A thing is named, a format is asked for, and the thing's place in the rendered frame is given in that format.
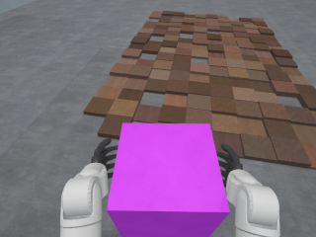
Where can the right robot hand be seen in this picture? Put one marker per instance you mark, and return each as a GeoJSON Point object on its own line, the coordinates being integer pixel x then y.
{"type": "Point", "coordinates": [233, 162]}

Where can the right robot forearm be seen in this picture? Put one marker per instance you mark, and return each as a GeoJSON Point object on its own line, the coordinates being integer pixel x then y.
{"type": "Point", "coordinates": [256, 206]}

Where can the carton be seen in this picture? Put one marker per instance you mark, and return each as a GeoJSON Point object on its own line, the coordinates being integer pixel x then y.
{"type": "Point", "coordinates": [167, 181]}

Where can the left robot forearm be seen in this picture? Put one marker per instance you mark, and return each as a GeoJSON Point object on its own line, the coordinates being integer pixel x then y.
{"type": "Point", "coordinates": [81, 208]}

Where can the left robot hand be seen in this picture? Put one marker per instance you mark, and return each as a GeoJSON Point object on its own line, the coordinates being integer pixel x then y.
{"type": "Point", "coordinates": [100, 155]}

